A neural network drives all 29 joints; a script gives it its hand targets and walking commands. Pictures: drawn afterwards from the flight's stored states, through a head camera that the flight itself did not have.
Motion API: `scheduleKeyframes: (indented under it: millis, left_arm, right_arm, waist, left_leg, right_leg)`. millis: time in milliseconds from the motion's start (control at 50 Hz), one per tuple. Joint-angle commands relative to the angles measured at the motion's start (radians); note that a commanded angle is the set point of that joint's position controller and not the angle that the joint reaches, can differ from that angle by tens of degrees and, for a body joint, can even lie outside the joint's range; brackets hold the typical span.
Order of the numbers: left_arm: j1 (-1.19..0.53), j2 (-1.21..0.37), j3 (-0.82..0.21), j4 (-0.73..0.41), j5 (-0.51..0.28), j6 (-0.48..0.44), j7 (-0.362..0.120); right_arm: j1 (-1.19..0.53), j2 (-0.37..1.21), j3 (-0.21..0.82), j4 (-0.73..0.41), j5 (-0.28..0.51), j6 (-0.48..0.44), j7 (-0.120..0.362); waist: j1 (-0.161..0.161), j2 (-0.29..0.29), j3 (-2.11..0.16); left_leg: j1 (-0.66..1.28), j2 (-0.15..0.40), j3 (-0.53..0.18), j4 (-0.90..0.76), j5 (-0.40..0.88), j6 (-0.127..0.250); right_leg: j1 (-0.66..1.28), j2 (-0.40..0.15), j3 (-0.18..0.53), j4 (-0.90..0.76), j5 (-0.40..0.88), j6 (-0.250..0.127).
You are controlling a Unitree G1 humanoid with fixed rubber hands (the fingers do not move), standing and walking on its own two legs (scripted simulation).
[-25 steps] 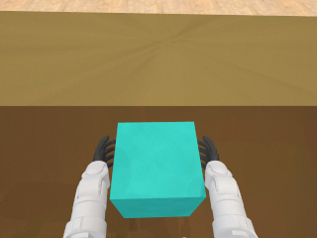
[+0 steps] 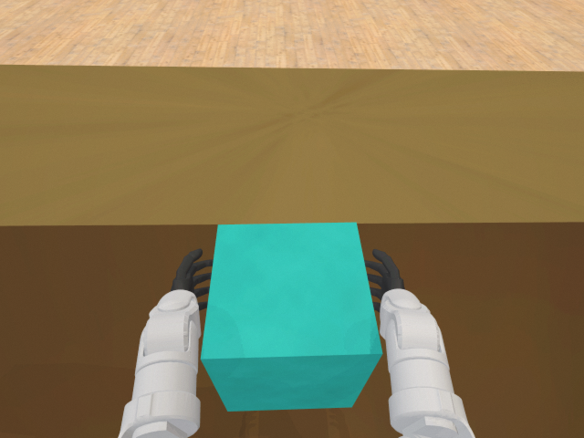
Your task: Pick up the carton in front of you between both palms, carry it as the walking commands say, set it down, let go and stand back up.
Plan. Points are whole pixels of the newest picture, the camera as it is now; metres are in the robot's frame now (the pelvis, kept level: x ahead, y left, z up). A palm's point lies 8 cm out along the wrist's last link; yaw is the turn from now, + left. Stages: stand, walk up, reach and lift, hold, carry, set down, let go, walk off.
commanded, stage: reach and lift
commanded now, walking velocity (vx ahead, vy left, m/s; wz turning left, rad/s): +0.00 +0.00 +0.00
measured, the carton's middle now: (288, 321) +0.31 +0.00 -0.04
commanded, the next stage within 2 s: hold in 0.70 s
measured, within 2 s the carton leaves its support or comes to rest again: neither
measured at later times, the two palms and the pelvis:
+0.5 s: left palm (184, 290) +0.31 +0.15 +0.04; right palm (391, 289) +0.31 -0.15 +0.04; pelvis +0.02 +0.00 +0.01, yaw +0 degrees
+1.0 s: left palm (180, 293) +0.30 +0.15 +0.06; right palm (397, 292) +0.30 -0.15 +0.05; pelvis +0.01 +0.00 +0.01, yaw +0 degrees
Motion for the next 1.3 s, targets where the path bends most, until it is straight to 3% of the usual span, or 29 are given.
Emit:
scheduleKeyframes:
  millis: [0, 380, 660, 780, 900, 1020, 1040, 1080, 1100, 1140, 1160, 1200, 1240, 1260, 1280]
  left_arm:
    - [-0.547, -0.952, -0.56, 0.027, -0.21, -0.019, -0.231]
    - [-0.367, -0.911, -0.606, -0.105, -0.238, 0.025, -0.213]
    - [-0.341, -0.887, -0.633, -0.176, -0.258, 0.058, -0.205]
    - [-0.313, -0.883, -0.704, -0.275, -0.303, 0.099, -0.194]
    - [-0.316, -0.832, -0.632, -0.227, -0.261, 0.137, -0.189]
    - [-0.408, -0.862, -0.644, -0.22, -0.27, 0.127, -0.2]
    - [-0.462, -0.864, -0.664, -0.198, -0.284, 0.134, -0.202]
    - [-0.468, -0.871, -0.684, -0.238, -0.304, 0.138, -0.2]
    - [-0.48, -0.879, -0.7, -0.259, -0.313, 0.142, -0.197]
    - [-0.458, -0.88, -0.718, -0.292, -0.332, 0.165, -0.183]
    - [-0.438, -0.876, -0.732, -0.31, -0.339, 0.183, -0.173]
    - [-0.414, -0.864, -0.763, -0.363, -0.351, 0.231, -0.151]
    - [-0.42, -0.844, -0.786, -0.421, -0.371, 0.287, -0.132]
    - [-0.428, -0.833, -0.8, -0.45, -0.385, 0.315, -0.122]
    - [-0.432, -0.824, -0.81, -0.47, -0.4, 0.345, -0.111]
  right_arm:
    - [-0.568, 0.949, 0.556, 0.01, 0.213, -0.024, 0.228]
    - [-0.388, 0.907, 0.597, -0.117, 0.241, 0.019, 0.21]
    - [-0.359, 0.889, 0.626, -0.189, 0.259, 0.053, 0.2]
    - [-0.331, 0.881, 0.698, -0.29, 0.3, 0.093, 0.191]
    - [-0.337, 0.829, 0.63, -0.241, 0.264, 0.13, 0.189]
    - [-0.429, 0.863, 0.645, -0.234, 0.275, 0.12, 0.201]
    - [-0.462, 0.869, 0.662, -0.23, 0.279, 0.126, 0.204]
    - [-0.482, 0.868, 0.687, -0.263, 0.317, 0.13, 0.202]
    - [-0.499, 0.875, 0.707, -0.286, 0.33, 0.135, 0.199]
    - [-0.503, 0.877, 0.735, -0.32, 0.353, 0.159, 0.189]
    - [-0.491, 0.876, 0.754, -0.335, 0.37, 0.176, 0.185]
    - [-0.485, 0.877, 0.791, -0.383, 0.401, 0.222, 0.173]
    - [-0.492, 0.859, 0.804, -0.419, 0.423, 0.274, 0.156]
    - [-0.476, 0.84, 0.804, -0.43, 0.428, 0.301, 0.144]
    - [-0.446, 0.819, 0.802, -0.44, 0.426, 0.328, 0.129]
  waist:
    - [-0.001, 0.0, -0.271]
    - [0.001, 0.001, -0.28]
    - [0.001, 0.0, -0.253]
    - [0.0, 0.002, -0.295]
    - [0.0, 0.0, -0.15]
    - [0.003, 0.002, -0.192]
    - [-0.004, 0.003, -0.263]
    - [0.001, -0.014, -0.223]
    - [-0.002, -0.03, -0.207]
    - [0.008, -0.073, -0.285]
    - [0.01, -0.108, -0.325]
    - [0.005, -0.144, -0.332]
    - [0.0, -0.086, -0.294]
    - [-0.006, 0.013, -0.274]
    - [-0.017, 0.195, -0.264]
  left_leg:
    - [0.063, -0.059, -0.005, -0.099, 0.012, 0.017]
    - [0.16, -0.07, -0.014, -0.138, 0.245, 0.001]
    - [0.174, -0.071, -0.019, -0.151, 0.248, 0.001]
    - [0.217, -0.07, -0.026, -0.163, 0.315, -0.002]
    - [0.162, -0.063, -0.012, -0.192, 0.127, 0.005]
    - [0.156, -0.061, -0.011, -0.174, 0.087, 0.009]
    - [0.052, 0.113, -0.01, -0.115, -0.112, 0.014]
    - [-0.064, 0.082, -0.026, -0.132, -0.49, 0.012]
    - [-0.096, 0.072, -0.007, -0.1, -0.492, 0.007]
    - [-0.087, 0.04, 0.064, 0.022, -0.261, -0.004]
    - [-0.093, 0.017, 0.101, 0.072, -0.201, -0.01]
    - [-0.086, -0.002, 0.138, 0.044, -0.202, -0.006]
    - [-0.004, 0.019, 0.11, -0.072, -0.26, 0.008]
    - [0.042, 0.106, -0.022, -0.153, -0.34, 0.036]
    - [0.112, 0.248, -0.252, -0.274, -0.458, 0.095]
  right_leg:
    - [0.068, 0.058, 0.004, -0.097, 0.014, -0.012]
    - [0.16, 0.069, 0.014, -0.139, 0.239, -0.001]
    - [0.173, 0.069, 0.018, -0.15, 0.246, 0.001]
    - [0.215, 0.069, 0.023, -0.161, 0.308, 0.005]
    - [0.158, 0.063, 0.011, -0.186, 0.125, -0.004]
    - [0.155, 0.06, 0.01, -0.17, 0.088, -0.006]
    - [0.061, -0.113, 0.014, -0.117, -0.116, -0.018]
    - [-0.044, -0.097, 0.047, -0.17, -0.517, -0.022]
    - [-0.068, -0.102, 0.055, -0.172, -0.534, -0.026]
    - [-0.033, -0.142, 0.091, -0.177, -0.395, -0.052]
    - [-0.017, -0.168, 0.132, -0.199, -0.39, -0.071]
    - [-0.054, -0.203, 0.169, -0.222, -0.454, -0.101]
    - [-0.173, -0.163, 0.09, -0.169, -0.492, -0.076]
    - [-0.256, -0.112, 0.003, -0.044, -0.434, -0.044]
    - [-0.373, -0.05, -0.106, 0.183, -0.322, -0.003]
